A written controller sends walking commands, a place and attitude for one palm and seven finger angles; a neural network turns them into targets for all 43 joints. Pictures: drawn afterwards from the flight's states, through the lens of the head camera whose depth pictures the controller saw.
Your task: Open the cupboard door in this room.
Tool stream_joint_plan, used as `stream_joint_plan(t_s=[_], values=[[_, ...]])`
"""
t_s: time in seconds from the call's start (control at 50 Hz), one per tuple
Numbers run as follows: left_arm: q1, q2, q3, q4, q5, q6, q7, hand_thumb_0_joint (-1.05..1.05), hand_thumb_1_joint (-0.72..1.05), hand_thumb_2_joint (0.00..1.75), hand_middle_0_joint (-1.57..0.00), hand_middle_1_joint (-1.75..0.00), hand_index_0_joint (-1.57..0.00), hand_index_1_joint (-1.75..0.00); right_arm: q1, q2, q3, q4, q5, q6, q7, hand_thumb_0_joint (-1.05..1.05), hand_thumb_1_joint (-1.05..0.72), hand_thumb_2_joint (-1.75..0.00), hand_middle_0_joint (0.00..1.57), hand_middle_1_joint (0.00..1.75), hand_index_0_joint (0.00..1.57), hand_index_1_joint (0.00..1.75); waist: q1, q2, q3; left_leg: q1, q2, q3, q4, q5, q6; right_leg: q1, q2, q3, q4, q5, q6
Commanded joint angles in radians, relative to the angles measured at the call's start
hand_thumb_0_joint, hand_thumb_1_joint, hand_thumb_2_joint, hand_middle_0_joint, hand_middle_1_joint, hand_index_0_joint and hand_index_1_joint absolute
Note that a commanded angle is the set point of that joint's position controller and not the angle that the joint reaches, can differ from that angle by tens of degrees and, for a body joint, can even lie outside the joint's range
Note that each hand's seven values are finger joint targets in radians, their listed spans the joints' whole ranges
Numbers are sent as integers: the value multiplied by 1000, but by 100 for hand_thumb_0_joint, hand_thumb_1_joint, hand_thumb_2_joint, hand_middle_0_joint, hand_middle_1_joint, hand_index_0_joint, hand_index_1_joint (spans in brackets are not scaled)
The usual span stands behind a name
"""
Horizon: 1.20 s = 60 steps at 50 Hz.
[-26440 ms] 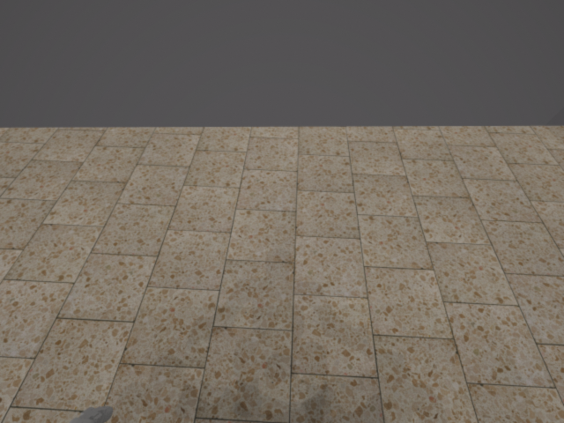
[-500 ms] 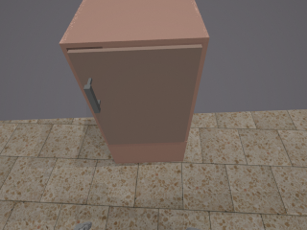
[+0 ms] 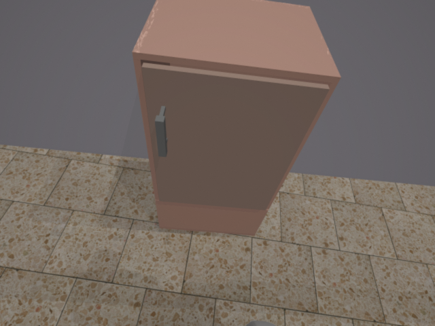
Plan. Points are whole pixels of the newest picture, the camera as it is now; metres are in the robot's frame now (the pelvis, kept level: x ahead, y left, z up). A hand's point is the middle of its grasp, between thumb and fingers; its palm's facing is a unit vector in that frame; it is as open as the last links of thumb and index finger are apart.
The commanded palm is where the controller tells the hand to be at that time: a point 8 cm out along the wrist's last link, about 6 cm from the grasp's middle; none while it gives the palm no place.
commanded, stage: come to a stop and stand still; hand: left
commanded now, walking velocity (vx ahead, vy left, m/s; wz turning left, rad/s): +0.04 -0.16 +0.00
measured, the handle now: (162, 132) +0.56 +0.20 -0.04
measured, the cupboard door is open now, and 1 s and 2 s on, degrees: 0 0 0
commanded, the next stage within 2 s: look again from close up in 0.76 s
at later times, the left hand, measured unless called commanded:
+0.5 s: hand out of the picture -0.02 +0.12 -0.16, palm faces +0.00 -0.97 -0.23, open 7.3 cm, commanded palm none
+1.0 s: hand out of the picture -0.07 +0.09 -0.18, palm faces +0.05 -0.98 -0.17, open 7.4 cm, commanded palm none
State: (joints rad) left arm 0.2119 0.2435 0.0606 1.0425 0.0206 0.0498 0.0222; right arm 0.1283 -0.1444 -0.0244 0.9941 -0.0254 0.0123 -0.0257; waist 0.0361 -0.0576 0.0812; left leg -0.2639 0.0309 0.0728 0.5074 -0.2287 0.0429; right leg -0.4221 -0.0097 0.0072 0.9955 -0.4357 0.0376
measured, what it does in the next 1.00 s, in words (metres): steps on the spot: right foot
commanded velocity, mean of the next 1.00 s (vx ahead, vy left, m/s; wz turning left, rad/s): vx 0.01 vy -0.01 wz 0.00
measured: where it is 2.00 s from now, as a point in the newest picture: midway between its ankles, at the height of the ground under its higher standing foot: outside the picture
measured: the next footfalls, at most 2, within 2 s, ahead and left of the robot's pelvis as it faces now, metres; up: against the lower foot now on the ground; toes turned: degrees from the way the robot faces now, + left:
right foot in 0.36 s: -0.03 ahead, -0.17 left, +0.00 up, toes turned -5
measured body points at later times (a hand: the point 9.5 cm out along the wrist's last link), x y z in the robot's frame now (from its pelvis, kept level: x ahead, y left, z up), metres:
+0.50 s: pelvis -0.05 -0.06 +0.00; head -0.06 -0.08 +0.45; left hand -0.02 +0.17 -0.15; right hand -0.10 -0.28 -0.17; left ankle +0.00 +0.09 -0.72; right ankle -0.07 -0.17 -0.74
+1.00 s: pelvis -0.06 -0.07 -0.01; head -0.05 -0.06 +0.44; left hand -0.07 +0.15 -0.17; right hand -0.04 -0.31 -0.16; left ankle -0.04 +0.08 -0.74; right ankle -0.07 -0.17 -0.74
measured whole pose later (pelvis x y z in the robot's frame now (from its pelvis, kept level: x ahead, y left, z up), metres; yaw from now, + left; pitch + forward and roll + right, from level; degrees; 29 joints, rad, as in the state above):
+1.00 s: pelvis -0.06 -0.07 -0.01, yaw +1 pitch -1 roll -1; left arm 0.33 0.13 0.00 1.06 0.02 -0.02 0.03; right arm 0.28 -0.18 -0.03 1.04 -0.03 0.00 -0.03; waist 0.00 0.01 0.02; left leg -0.28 0.06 -0.01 0.56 -0.27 -0.02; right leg -0.19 0.00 -0.11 0.52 -0.31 -0.03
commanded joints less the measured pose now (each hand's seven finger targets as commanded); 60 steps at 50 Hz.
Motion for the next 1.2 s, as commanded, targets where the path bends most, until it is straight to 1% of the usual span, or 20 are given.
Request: stream_joint_plan(t_s=[0.0,0.16,0.24,0.3,0.32,0.36,0.38,0.4,0.44,0.5,0.6,0.66,0.82,0.84,0.86,0.88,0.94,1.0,1.04,1.18], values=[[73,53,16,-20,1,-7,-11,0,90,90,-20,-30,-20,-30,96,-190,-45,-16,8,-23,-29,0,-90,-90,20,30,20,30,-49,180,-123,180,275,-220,-242,305,89,-78,-27,54,90,47,25],[12,12,-4,-17,0,-3,-19,0,90,90,-20,-30,-20,-30,177,-192,-60,37,4,-18,-23,0,-90,-90,20,30,20,30,-87,230,-80,168,263,-248,-294,97,95,6,-48,-5,-144,-21,20],[43,-18,-22,7,-6,-13,-13,0,90,90,-20,-30,-20,-30,155,-198,-65,57,0,-11,-9,0,-90,-90,20,30,20,30,-69,257,-86,94,232,-257,-312,-75,84,127,-30,-47,-347,-34,-6],[150,-20,-25,58,-9,-22,-5,0,90,90,-20,-30,-20,-30,143,-186,-66,71,7,-4,-4,0,-90,-90,20,30,20,30,-23,220,-87,-15,173,-184,-283,-150,21,313,-17,-100,-608,151,-18],[173,4,-24,66,-6,-27,1,0,90,90,-20,-30,-20,-30,158,-150,-60,77,12,-2,-1,0,-90,-90,20,30,20,30,-20,151,-73,-66,128,-147,-237,-171,-17,372,-51,-61,-691,168,-30],[110,83,-21,43,-3,-39,9,0,90,90,-20,-30,-20,-30,161,-53,-32,68,20,4,10,0,-90,-90,20,30,20,30,-40,-58,-9,-104,22,-43,-69,-162,-74,227,-265,158,-846,-92,-111],[56,99,-13,24,-7,-49,11,0,90,90,-20,-30,-20,-30,139,-57,-30,64,9,17,10,0,-90,-90,20,30,20,30,-33,-236,54,-67,26,-40,11,-147,-70,59,-283,211,-921,-242,-130],[22,75,-16,12,-6,-45,15,0,90,90,-20,-30,-20,-30,142,-73,-34,66,5,25,8,0,-90,-90,20,30,20,30,-34,-238,120,-60,26,-62,97,-145,-63,-22,-279,220,-938,-261,-141],[-5,39,-23,7,-8,-47,16,0,90,90,-20,-30,-20,-30,219,-60,-29,100,5,23,8,0,-90,-90,20,30,20,30,-70,-131,87,-54,29,-62,145,-100,-55,41,-232,140,-863,-61,-148],[53,9,-32,28,-15,-62,9,0,90,90,-20,-30,-20,-30,242,-43,-18,122,8,8,2,0,-90,-90,20,30,20,30,-54,-67,51,-26,31,-44,85,-44,-63,131,-188,71,-767,151,-137],[105,-32,-41,52,-20,-65,12,0,90,90,-20,-30,-20,-30,266,-58,-4,147,12,-14,-15,0,-90,-90,20,30,20,30,-46,-2,33,98,81,-93,-96,133,-51,118,-114,56,-710,189,-83],[116,-15,-38,66,-23,-60,12,0,90,90,-20,-30,-20,-30,244,-61,-1,158,16,-22,-18,0,-90,-90,20,30,20,30,-36,115,-42,90,88,-101,-115,181,-43,232,-101,22,-664,297,-65],[135,-32,-39,77,-16,-63,12,0,90,90,-20,-30,-20,-30,216,-51,-3,146,16,-18,-20,0,-90,-90,20,30,20,30,-41,54,6,95,73,-89,-131,107,-48,195,-103,29,-708,217,-64],[125,139,-52,-19,9,-83,19,0,90,90,-20,-30,-20,-30,163,-177,-6,18,7,-24,-1,0,-90,-90,20,30,20,30,-70,-3,73,37,49,-121,-42,180,-36,162,-80,7,-658,404,-71],[153,63,-23,-16,0,-90,24,0,90,90,-20,-30,-20,-30,160,-144,-18,-2,-1,-42,-11,0,-90,-90,20,30,20,30,-35,47,-97,43,50,-91,21,97,-27,226,-144,60,-604,439,-78],[154,79,-22,-28,0,-94,23,0,90,90,-20,-30,-20,-30,185,-125,-20,-4,0,-47,-19,0,-90,-90,20,30,20,30,-45,17,-193,29,25,-93,59,96,-25,292,-170,84,-602,535,-97],[153,47,-17,-53,5,-82,20,0,90,90,-20,-30,-20,-30,195,-93,-14,-27,1,-31,-15,0,-90,-90,20,30,20,30,-54,-57,-118,-25,9,-66,73,14,-20,248,-185,88,-626,441,-126],[129,64,-13,-74,4,-74,19,0,90,90,-20,-30,-20,-30,187,-135,-22,-34,5,-33,-13,0,-90,-90,20,30,20,30,-56,42,-31,7,42,-90,5,124,-9,172,-123,32,-595,346,-107],[143,56,-19,-76,2,-70,17,0,90,90,-20,-30,-20,-30,179,-150,-18,-37,6,-37,-11,0,-90,-90,20,30,20,30,-41,105,-56,33,69,-109,-6,217,-3,192,-95,2,-562,357,-91],[108,99,-24,-87,-1,-61,9,0,90,90,-20,-30,-20,-30,115,-209,-17,-60,5,-36,-3,0,-90,-90,20,30,20,30,-31,89,-23,-23,79,-146,-92,94,2,210,-84,2,-583,243,-68]])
